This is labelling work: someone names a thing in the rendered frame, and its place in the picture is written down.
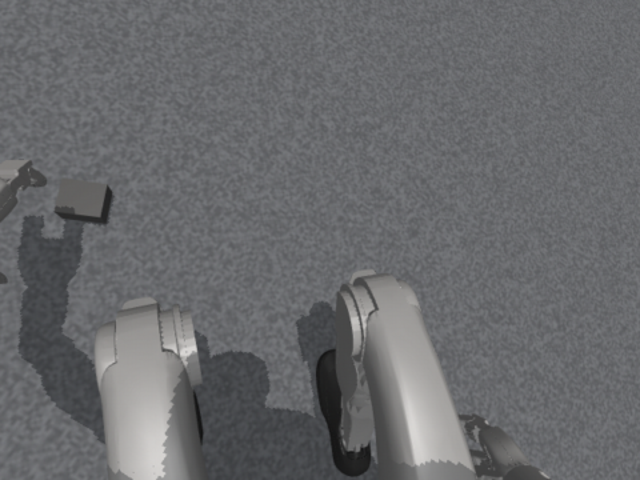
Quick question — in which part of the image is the left robot hand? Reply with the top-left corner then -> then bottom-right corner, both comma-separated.
0,160 -> 47,284

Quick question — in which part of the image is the right robot hand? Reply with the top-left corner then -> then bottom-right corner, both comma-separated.
458,414 -> 532,480

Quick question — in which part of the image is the small box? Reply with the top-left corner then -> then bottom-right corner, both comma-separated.
54,178 -> 113,224

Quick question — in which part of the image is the right robot foot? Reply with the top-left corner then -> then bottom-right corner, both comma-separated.
316,349 -> 371,477

